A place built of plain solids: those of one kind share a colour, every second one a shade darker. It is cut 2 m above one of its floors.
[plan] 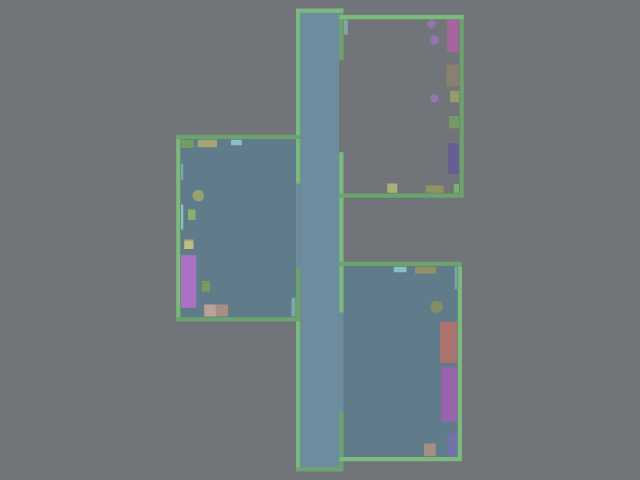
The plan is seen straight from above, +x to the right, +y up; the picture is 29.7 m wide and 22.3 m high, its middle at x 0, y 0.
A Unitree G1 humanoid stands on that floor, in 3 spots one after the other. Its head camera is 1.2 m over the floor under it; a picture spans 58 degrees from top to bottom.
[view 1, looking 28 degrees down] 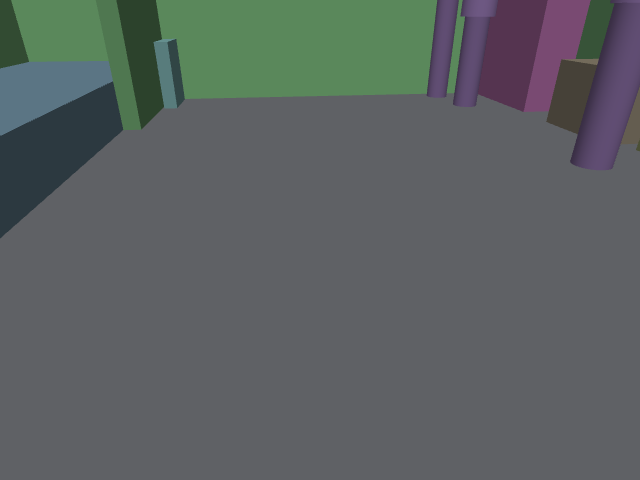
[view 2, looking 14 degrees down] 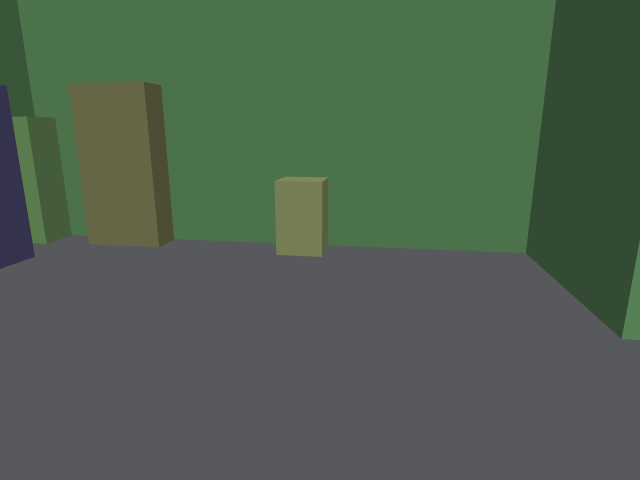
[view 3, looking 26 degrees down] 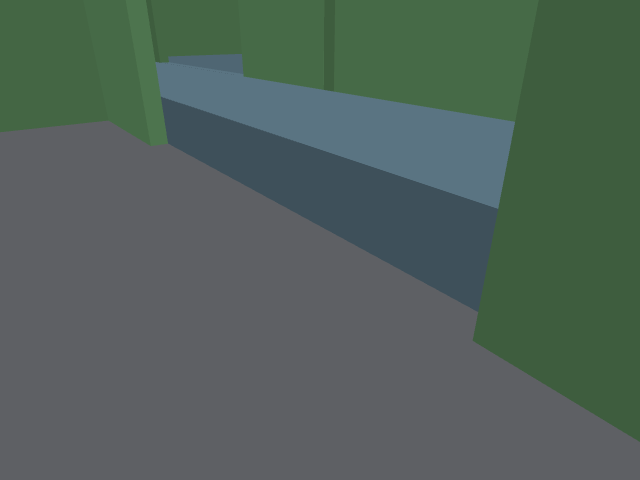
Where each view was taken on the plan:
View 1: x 2.50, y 3.23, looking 83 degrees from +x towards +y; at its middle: ground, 2.56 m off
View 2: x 2.50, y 6.70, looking -81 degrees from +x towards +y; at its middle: side_table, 4.25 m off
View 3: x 2.50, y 9.14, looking -127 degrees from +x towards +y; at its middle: ground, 2.74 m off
